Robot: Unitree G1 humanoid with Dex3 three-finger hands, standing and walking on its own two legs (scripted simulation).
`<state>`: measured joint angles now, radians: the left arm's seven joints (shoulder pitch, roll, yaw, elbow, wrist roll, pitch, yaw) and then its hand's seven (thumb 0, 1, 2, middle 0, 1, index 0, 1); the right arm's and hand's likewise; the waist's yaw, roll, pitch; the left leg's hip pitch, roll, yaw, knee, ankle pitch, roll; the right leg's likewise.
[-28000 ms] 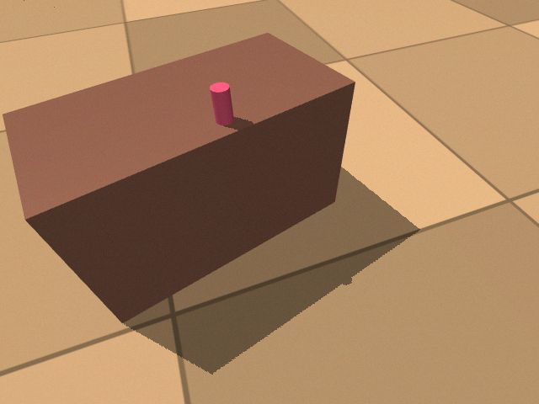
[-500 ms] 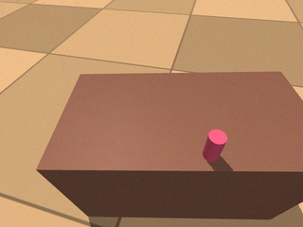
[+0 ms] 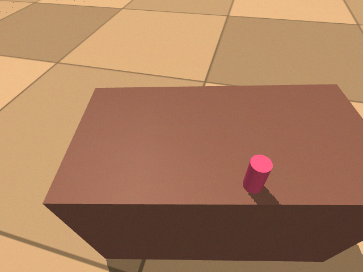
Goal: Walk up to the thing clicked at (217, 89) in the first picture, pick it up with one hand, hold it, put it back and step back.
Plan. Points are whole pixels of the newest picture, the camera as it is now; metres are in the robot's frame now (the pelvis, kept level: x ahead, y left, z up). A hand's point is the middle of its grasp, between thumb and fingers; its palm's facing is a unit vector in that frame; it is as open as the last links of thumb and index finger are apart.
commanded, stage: stand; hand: right
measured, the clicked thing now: (256, 174) +0.40 -0.17 -0.08
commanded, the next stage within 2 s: step back in 0.70 s
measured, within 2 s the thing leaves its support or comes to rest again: neither
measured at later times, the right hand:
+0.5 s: hand out of the picture +0.08 -0.25 -0.16, palm faces -0.04 +0.94 -0.35, open 7.4 cm
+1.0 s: hand out of the picture +0.07 -0.28 -0.17, palm faces -0.02 +0.92 -0.40, open 7.4 cm
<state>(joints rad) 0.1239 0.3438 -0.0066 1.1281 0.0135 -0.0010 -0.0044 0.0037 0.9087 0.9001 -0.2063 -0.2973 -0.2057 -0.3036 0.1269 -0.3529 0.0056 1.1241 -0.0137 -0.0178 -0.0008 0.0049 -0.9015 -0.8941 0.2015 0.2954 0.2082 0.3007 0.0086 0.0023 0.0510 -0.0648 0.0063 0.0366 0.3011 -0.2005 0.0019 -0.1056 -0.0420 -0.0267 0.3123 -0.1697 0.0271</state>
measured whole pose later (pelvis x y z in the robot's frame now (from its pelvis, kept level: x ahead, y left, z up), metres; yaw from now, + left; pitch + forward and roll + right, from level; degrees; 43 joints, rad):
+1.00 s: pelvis -0.04 +0.00 -0.02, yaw +0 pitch -2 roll +1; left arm 0.06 0.39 0.04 0.95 0.03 0.03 0.01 0.00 0.91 0.90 -0.21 -0.30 -0.21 -0.30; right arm 0.05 -0.42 -0.06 0.99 0.00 0.06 0.00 0.00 -0.90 -0.89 0.20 0.30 0.21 0.30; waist 0.01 0.00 0.19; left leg -0.36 -0.04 -0.03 0.86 -0.47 0.04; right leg -0.31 -0.05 -0.02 0.60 -0.25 0.00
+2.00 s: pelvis -0.26 +0.04 -0.02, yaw -2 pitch -2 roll -1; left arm 0.11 0.40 0.07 0.79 0.02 0.09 0.01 0.00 0.91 0.90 -0.21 -0.30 -0.21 -0.30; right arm 0.17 -0.37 -0.03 0.88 -0.03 0.01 -0.01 0.01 -0.90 -0.89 0.20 0.30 0.21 0.30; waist 0.01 -0.04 0.18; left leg -0.28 -0.01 -0.02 0.64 -0.32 0.03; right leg -0.50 0.11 0.14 1.09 -0.52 -0.02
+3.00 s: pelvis -0.59 -0.03 -0.03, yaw -3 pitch -2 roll -2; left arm 0.19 0.37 0.05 0.89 0.04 0.04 0.00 0.00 0.91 0.90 -0.21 -0.30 -0.21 -0.30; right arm 0.08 -0.42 -0.05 0.85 -0.03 0.06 -0.02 0.00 -0.90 -0.89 0.20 0.30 0.21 0.30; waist 0.03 0.06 0.16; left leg -0.50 0.04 -0.08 0.77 -0.35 0.00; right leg -0.23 0.04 0.01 0.67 -0.40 -0.01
